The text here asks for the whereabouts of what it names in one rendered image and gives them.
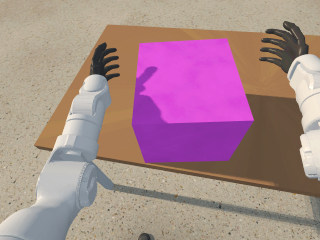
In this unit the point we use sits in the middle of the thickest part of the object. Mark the right robot upper arm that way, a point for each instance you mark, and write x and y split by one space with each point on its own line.
310 153

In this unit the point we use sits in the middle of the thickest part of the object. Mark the left robot upper arm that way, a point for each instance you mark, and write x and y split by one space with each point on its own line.
64 188

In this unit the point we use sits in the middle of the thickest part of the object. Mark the table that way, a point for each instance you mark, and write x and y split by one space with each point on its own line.
268 156

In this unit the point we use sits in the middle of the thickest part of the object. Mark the robot right hand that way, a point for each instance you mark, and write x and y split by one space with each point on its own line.
293 46

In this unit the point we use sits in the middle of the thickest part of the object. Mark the robot left hand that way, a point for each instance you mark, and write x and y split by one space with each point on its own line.
98 67

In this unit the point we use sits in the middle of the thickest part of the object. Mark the robot right forearm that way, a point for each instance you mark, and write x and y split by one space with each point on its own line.
304 77

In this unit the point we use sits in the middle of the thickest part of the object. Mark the robot left forearm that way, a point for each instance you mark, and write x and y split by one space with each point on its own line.
79 139

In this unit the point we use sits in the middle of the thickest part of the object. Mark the carton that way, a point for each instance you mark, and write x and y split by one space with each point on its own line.
189 102

